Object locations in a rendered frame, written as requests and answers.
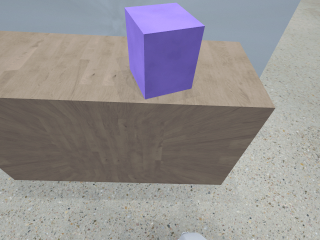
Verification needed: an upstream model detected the pedestal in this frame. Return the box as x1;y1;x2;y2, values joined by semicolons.
0;30;276;185

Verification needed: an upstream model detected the carton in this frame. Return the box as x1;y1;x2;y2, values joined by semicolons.
124;3;205;100

